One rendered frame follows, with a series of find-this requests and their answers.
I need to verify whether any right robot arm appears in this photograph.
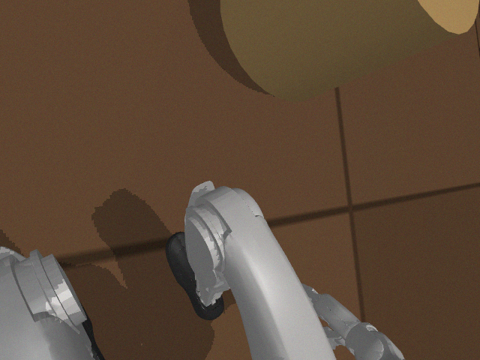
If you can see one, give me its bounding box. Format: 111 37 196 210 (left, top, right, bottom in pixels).
345 322 406 360

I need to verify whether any left robot foot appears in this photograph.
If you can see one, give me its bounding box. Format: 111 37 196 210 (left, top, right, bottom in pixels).
80 302 105 360

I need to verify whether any right robot hand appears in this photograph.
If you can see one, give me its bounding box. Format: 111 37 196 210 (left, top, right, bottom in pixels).
302 283 361 350

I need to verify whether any right robot foot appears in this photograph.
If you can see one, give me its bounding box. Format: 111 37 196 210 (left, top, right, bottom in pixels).
166 232 224 320

